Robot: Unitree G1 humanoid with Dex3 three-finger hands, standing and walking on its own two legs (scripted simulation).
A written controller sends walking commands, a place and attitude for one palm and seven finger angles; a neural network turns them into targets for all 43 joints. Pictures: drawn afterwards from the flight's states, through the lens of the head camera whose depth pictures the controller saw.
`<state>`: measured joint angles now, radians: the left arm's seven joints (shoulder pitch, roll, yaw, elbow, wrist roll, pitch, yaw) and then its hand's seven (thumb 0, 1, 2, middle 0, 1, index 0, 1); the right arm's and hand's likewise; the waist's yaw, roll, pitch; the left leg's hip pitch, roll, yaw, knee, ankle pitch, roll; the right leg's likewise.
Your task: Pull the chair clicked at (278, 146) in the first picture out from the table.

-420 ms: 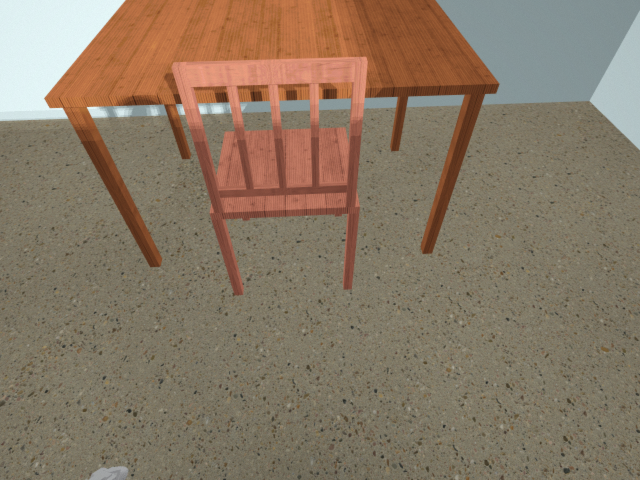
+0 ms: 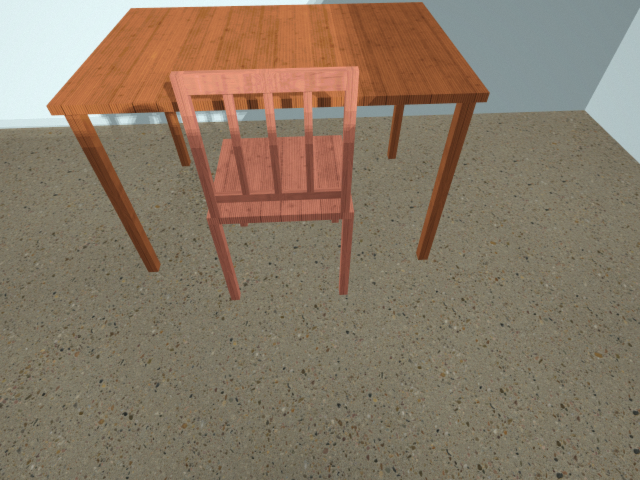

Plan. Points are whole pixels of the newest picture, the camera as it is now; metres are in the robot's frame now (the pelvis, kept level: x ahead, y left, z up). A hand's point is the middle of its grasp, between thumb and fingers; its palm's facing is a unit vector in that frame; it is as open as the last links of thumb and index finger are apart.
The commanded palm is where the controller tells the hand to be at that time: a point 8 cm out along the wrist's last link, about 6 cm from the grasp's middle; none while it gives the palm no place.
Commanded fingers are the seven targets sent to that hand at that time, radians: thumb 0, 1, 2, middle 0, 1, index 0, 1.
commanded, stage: stand and wait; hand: left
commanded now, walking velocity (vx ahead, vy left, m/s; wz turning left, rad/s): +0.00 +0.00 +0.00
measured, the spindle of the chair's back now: (273, 146) +0.90 +0.18 -0.10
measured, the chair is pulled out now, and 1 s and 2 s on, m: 0.00 0.00 0.00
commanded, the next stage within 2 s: look at it before walking up in 0.40 s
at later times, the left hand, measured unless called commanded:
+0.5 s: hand out of the picture +0.06 +0.24 -0.15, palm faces -0.02 -0.94 -0.33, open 7.4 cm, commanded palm none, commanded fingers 0.00 0.90 0.90 -0.20 -0.30 -0.20 -0.30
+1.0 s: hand out of the picture +0.06 +0.24 -0.15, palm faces -0.03 -0.95 -0.32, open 7.4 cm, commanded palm none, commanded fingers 0.00 0.90 0.90 -0.20 -0.30 -0.20 -0.30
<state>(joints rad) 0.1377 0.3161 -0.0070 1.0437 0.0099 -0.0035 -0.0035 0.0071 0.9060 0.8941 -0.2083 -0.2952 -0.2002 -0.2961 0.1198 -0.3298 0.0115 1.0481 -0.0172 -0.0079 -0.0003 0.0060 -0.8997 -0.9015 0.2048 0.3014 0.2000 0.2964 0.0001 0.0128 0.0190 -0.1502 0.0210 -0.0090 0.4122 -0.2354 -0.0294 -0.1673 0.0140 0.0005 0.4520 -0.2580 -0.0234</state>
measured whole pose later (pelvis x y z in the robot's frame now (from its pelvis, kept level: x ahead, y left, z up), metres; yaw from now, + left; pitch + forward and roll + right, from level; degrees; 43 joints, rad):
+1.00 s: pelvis -0.01 +0.00 +0.00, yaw -1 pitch -1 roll +0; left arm 0.15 0.32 0.00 1.10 0.01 -0.01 0.00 0.01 0.91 0.89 -0.21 -0.30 -0.20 -0.30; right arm 0.14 -0.32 0.01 1.11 -0.01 -0.01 0.00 0.01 -0.90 -0.90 0.20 0.30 0.20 0.30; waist 0.00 0.00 0.02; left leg -0.14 0.03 0.00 0.36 -0.20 -0.03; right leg -0.15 0.02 0.01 0.38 -0.21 -0.02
